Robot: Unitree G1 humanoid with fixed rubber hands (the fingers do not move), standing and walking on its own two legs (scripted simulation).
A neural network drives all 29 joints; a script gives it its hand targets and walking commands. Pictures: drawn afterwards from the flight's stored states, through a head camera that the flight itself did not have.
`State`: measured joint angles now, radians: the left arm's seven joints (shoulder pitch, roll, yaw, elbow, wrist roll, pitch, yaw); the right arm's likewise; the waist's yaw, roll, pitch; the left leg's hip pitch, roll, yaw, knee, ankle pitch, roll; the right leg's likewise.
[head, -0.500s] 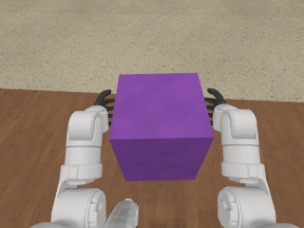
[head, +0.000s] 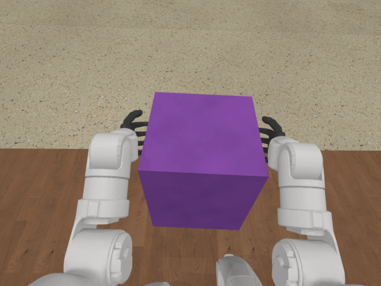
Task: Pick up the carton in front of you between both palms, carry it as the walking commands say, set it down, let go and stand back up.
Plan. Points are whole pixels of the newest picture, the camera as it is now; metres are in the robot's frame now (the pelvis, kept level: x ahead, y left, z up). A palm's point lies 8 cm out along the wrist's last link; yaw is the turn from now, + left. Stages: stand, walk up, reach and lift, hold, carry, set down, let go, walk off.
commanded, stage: carry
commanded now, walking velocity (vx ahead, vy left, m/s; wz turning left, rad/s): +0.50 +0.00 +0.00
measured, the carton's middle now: (199, 165) +0.35 -0.01 +0.01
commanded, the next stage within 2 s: none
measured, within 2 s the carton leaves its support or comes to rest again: neither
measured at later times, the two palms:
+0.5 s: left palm (144, 67) +0.63 +0.13 +0.07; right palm (250, 65) +0.65 -0.17 +0.07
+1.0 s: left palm (142, 21) +0.93 +0.18 +0.04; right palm (224, 25) +0.92 -0.12 +0.04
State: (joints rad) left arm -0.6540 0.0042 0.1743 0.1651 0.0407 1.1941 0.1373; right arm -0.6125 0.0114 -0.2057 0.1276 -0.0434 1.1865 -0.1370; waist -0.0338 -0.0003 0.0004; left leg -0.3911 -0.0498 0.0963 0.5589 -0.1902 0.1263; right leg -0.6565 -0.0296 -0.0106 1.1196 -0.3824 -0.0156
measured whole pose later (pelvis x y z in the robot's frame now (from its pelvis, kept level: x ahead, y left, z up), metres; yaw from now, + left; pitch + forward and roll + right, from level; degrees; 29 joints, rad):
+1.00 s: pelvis +0.57 +0.03 -0.05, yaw +0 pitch +5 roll -1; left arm -0.65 0.02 0.17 0.22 0.03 1.19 0.13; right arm -0.61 0.02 -0.20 0.16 -0.07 1.19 -0.13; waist -0.01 0.00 -0.02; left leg -0.44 -0.05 0.10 0.58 -0.16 0.12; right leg -0.55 0.00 -0.01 1.21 -0.43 -0.03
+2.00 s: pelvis +1.17 +0.06 -0.06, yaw -1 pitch +4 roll +0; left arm -0.16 -0.13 0.13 -0.23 0.12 1.23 0.09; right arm -0.16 0.13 -0.10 -0.22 -0.13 1.21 -0.09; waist -0.01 -0.02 -0.15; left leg -0.37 0.03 0.22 0.46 -0.16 0.07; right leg -0.40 -0.06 -0.06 1.12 -0.39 0.00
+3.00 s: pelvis +1.79 +0.07 -0.06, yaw -1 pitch +4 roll -1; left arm -0.18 -0.14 0.13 -0.32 0.13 1.22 0.08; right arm -0.18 0.14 -0.12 -0.29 -0.11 1.20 -0.09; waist -0.01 -0.02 -0.02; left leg -0.34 0.05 0.23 0.39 -0.13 0.07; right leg -0.41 -0.06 -0.08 0.97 -0.43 0.03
